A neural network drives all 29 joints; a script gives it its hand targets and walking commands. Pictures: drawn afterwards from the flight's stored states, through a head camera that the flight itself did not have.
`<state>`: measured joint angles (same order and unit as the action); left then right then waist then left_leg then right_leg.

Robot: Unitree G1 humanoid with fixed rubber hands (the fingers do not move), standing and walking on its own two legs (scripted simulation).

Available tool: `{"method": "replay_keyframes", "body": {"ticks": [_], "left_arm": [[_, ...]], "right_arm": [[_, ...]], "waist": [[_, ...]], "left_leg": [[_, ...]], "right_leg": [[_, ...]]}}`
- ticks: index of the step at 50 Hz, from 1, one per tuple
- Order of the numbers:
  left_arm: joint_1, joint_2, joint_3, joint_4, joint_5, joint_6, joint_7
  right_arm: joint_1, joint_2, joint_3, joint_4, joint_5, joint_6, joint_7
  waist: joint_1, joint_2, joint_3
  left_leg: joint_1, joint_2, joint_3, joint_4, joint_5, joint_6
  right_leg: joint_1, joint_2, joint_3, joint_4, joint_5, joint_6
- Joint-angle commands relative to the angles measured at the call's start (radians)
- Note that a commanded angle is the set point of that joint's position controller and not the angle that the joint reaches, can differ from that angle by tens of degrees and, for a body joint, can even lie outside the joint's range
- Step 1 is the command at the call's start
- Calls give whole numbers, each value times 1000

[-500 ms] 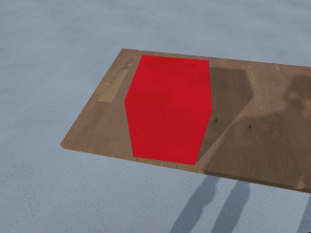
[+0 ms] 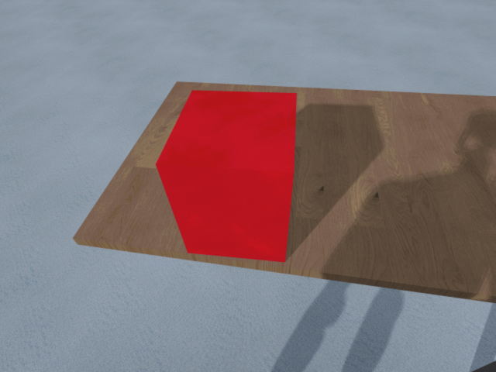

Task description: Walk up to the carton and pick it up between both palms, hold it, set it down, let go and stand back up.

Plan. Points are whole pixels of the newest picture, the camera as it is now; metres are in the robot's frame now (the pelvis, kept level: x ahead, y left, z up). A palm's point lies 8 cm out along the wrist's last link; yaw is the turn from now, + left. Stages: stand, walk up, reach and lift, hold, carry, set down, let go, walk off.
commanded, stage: walk up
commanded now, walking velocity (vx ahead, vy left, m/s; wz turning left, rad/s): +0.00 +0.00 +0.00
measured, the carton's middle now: (239, 177) +0.47 +0.02 +0.06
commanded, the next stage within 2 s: stand in 1.46 s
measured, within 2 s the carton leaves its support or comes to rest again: neither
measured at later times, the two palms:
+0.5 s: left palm out of the picture +0.00 +0.22 -0.15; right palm out of the picture -0.02 -0.24 -0.16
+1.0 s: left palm out of the picture -0.04 +0.23 -0.15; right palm out of the picture -0.04 -0.16 -0.15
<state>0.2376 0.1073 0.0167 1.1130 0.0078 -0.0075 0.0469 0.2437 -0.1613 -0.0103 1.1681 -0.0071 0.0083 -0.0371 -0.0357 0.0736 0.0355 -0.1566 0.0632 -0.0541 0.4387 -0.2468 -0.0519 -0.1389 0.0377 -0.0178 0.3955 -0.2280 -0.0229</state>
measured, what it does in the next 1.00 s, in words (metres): stands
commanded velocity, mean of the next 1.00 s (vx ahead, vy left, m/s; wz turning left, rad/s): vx -0.02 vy -0.01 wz -0.03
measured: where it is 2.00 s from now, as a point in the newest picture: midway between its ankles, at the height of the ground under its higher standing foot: outside the picture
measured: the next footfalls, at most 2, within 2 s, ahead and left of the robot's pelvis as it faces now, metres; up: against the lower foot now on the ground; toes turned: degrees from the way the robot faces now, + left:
none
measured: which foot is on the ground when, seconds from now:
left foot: down 0.00-1.00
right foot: down 0.00-1.00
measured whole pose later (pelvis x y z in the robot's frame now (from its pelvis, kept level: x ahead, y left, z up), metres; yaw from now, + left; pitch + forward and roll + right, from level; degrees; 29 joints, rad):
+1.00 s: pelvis +0.00 +0.03 +0.00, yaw -1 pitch -2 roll +0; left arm 0.31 0.11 0.01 1.21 0.00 -0.01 0.04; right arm 0.31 -0.09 -0.01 1.20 -0.01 -0.02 -0.04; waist 0.00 0.00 0.06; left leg -0.09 -0.03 0.03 0.36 -0.23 0.04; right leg -0.12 -0.03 -0.01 0.36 -0.20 0.02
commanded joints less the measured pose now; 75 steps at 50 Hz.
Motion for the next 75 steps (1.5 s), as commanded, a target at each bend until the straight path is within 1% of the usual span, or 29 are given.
{"method": "replay_keyframes", "body": {"ticks": [1, 11, 12, 13, 14, 15, 16, 17, 18, 19, 20, 21, 23, 25, 27, 28, 29, 30, 39, 51, 52, 53, 54, 55, 56, 58, 60, 63, 75], "left_arm": [[73, 108, 16, 2, -5, -14, -4], [108, 95, 27, 30, 5, -19, -7], [15, 270, 79, -21, -3, 18, -6], [7, 241, 75, -51, -4, 31, -8], [50, 109, 48, -77, -6, 9, -10], [69, 104, 49, -92, 5, 3, -11], [93, 117, 54, -102, 12, 2, -10], [177, 107, 48, -80, 18, 7, -16], [169, 155, 62, -68, 16, 16, -16], [165, 158, 55, -53, 13, 16, -8], [125, 192, 61, -45, 13, 17, -1], [77, 171, 57, -53, 19, 11, 2], [8, 138, 41, -72, 26, -2, 0], [-11, 131, 32, -75, 21, -8, -2], [27, 112, 29, -50, 5, -3, -7], [69, 98, 24, -35, -2, 0, -10], [97, 62, 14, -24, -7, 4, -10], [100, 58, 8, -9, -2, 8, -8], [98, 83, 4, 52, -4, -4, -9], [117, 88, 1, 71, -9, -6, 0], [58, 151, 34, 24, -7, -3, 6], [121, 75, 3, 38, -7, -5, 1], [52, 130, 36, -1, -5, 1, 9], [132, 54, 6, 15, -4, 2, 5], [142, 22, 5, 38, 0, 6, 5], [153, 27, 1, 53, 5, 11, 6], [147, 49, 1, 65, 4, 6, 6], [145, 61, 2, 71, 2, -7, 8], [142, 57, 1, 85, -2, -11, 6]], "right_arm": [[70, -73, -7, 20, 0, -7, -3], [86, -27, 2, 40, -5, -14, -7], [25, -209, -80, -52, -8, -12, -45], [112, -262, -99, -34, -9, -13, -61], [93, -206, -86, 0, 9, 1, -54], [82, -151, -84, -11, 3, 13, -47], [42, -116, -82, -36, -4, 27, -44], [37, -58, -56, -44, -14, 36, -33], [-16, -20, -40, -65, -15, 47, -26], [-12, 42, -18, -71, -18, 52, -14], [13, 53, -15, -84, -18, 51, -15], [34, -11, -24, -77, -19, 45, -12], [76, -44, -21, -56, -16, 25, -3], [128, -28, -10, -29, -12, 6, -2], [146, -41, -2, -15, -14, -12, -7], [135, -58, 1, -16, -13, -18, -7], [94, -74, -3, -14, -8, -17, -5], [74, -68, -2, -12, -7, -16, -3], [130, -13, -5, 13, -6, -32, -6], [128, -55, -29, 10, -4, -31, -17], [73, -115, -53, -29, -3, -24, -35], [155, -68, -35, -3, -4, -24, -29], [111, -96, -53, -31, -2, -16, -38], [167, -49, -36, -12, -7, -15, -30], [156, 10, -22, 2, -6, -10, -20], [96, 17, -15, -7, -3, -3, -15], [83, 2, -14, -9, -2, -7, -13], [120, -12, -11, 5, -4, -20, -6], [133, -9, -6, 23, -4, -29, -7]], "waist": [[20, -100, 54], [27, -77, 34], [-15, -206, 145], [-22, -103, 48], [44, 144, -44], [36, 195, -96], [48, 177, -113], [70, 108, -181], [84, -79, -52], [80, -174, 48], [67, -328, 67], [47, -324, 95], [10, -253, 52], [-12, -203, 9], [1, -97, -8], [30, -75, -5], [58, 5, 41], [60, 51, 82], [42, -48, 68], [26, -71, 80], [40, -65, 158], [27, -33, -14], [22, -38, 74], [27, -12, -70], [29, -6, -49], [45, -13, 48], [39, -76, 105], [32, -110, 77], [31, -80, 76]], "left_leg": [[-34, 17, -17, -101, 125, 39], [-21, 26, 5, -100, 142, 46], [-12, 160, -5, 28, 520, 53], [108, 257, -80, 56, 836, 114], [34, 202, 15, 86, 906, 147], [-19, 171, 22, 90, 778, 137], [-107, 152, 35, 112, 570, 115], [-184, 81, 37, 70, -118, 84], [-228, -14, 98, 194, -240, 38], [-258, -49, 87, 261, -240, 37], [-242, -36, 60, 313, -273, 48], [-167, 2, 31, 334, -225, 53], [-105, 6, 41, 260, -157, 65], [-33, 10, 49, 110, -33, 67], [23, 46, -19, -67, 180, 74], [29, 81, -65, -107, 202, 79], [-37, 75, -75, -127, 160, 88], [-110, 70, -85, -171, 74, 88], [6, 35, -44, -185, 127, 86], [69, 42, -7, -137, 189, 84], [20, 93, -4, -18, 598, 86], [86, 77, -4, -81, 327, 102], [20, 115, -5, 11, 683, 105], [71, 104, -22, -80, 292, 125], [24, 85, -69, -151, 57, 132], [-78, 45, -63, -207, -89, 115], [-53, 20, -30, -170, 52, 100], [8, 15, -15, -139, 174, 95], [20, 24, -12, -147, 189, 91]], "right_leg": [[10, -116, 125, -129, 159, -28], [45, -110, 115, -110, 199, -34], [-131, -74, 36, 129, 494, -21], [-228, -54, -2, 297, 341, 6], [-122, -81, 10, 294, 239, -1], [-74, -91, 33, 315, 233, -11], [-21, -111, 67, 303, 231, -26], [74, -155, 186, 115, -196, -72], [-44, -253, 340, -118, -387, -109], [-104, -320, 406, -248, -391, -104], [-155, -361, 468, -292, -346, -146], [-216, -337, 443, -285, -245, -144], [-152, -261, 285, -192, 93, -123], [-98, -216, 181, -101, 279, -108], [-58, -143, 124, -45, 239, -67], [-55, -107, 99, -45, 119, -52], [-33, -81, 71, -74, 55, -38], [11, -88, 70, -79, 51, -30], [-5, -116, 73, -96, 108, -6], [-82, -116, 67, -20, 148, 7], [-163, -127, 54, 101, 355, 24], [-73, -113, 45, 64, 136, 12], [-139, -123, 31, 165, 294, 23], [-71, -104, 28, 112, 57, 15], [-41, -101, 35, 45, 17, 16], [-19, -107, 49, -9, 46, 18], [-49, -121, 70, -42, 111, 13], [-35, -134, 86, -55, 176, 0], [-15, -132, 82, -72, 176, -5]]}}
